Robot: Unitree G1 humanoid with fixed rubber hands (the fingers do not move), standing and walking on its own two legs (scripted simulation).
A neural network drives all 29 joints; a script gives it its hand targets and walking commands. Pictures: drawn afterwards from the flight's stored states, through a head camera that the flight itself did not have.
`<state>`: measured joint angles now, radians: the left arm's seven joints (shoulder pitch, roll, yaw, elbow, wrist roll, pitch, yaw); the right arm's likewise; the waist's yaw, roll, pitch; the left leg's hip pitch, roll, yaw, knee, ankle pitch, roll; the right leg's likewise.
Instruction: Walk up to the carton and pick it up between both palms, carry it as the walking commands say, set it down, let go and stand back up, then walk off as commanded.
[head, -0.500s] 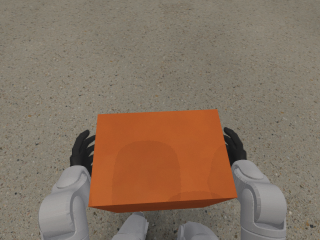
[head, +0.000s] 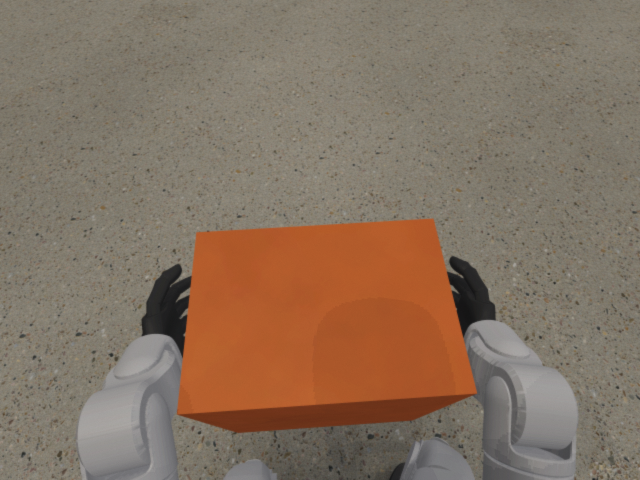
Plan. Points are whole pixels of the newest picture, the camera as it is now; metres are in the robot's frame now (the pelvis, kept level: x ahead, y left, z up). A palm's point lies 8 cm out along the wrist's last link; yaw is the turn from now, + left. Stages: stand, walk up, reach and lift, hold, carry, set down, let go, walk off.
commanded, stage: carry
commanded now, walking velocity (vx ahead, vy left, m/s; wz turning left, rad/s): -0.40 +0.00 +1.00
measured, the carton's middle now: (321, 341) +0.26 +0.00 +0.03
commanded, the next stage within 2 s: none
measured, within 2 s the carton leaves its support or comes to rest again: neither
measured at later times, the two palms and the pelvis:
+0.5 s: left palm out of the picture +0.04 +0.27 +0.12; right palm (377, 447) +0.14 -0.04 +0.11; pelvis -0.15 +0.04 +0.02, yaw +18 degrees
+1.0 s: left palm out of the picture -0.07 +0.31 +0.13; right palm out of the picture +0.05 +0.01 +0.12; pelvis -0.23 +0.07 +0.03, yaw +22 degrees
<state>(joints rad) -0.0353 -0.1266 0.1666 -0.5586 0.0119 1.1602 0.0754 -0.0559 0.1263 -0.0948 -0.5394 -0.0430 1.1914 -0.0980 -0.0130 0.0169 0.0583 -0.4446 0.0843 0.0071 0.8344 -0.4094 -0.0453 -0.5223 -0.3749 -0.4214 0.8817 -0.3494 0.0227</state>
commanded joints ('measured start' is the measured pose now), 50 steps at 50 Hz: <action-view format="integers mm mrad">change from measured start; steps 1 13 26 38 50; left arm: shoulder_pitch -428 -468 -432 -509 -479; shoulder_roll -865 -840 -696 -825 -742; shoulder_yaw -839 -890 -744 -849 -771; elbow -164 -203 -87 -147 -47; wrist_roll -326 -351 -316 -344 -295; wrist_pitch -12 -26 29 5 39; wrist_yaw -113 -122 -127 -117 -123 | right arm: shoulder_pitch -443 -389 -479 -407 -468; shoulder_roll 819 786 717 794 753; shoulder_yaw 712 713 732 682 703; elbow -234 -220 -171 -153 -131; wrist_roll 345 293 304 300 273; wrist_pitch -34 -74 -1 -29 8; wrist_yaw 113 121 73 107 96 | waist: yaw -7 0 21 -5 12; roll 358 320 -159 232 -100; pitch -402 -517 -410 -486 -347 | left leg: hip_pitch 238 75 -223 356 42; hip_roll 233 69 -58 204 -24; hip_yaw -691 -511 79 -307 -49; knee -337 -641 147 -393 -338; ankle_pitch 1220 119 -77 906 151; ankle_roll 248 99 26 216 100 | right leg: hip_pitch -133 327 566 76 298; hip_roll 227 412 -24 317 97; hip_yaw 288 302 361 303 382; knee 370 -222 -387 -37 -518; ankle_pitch -485 -264 576 -213 -237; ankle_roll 122 -13 -197 20 -70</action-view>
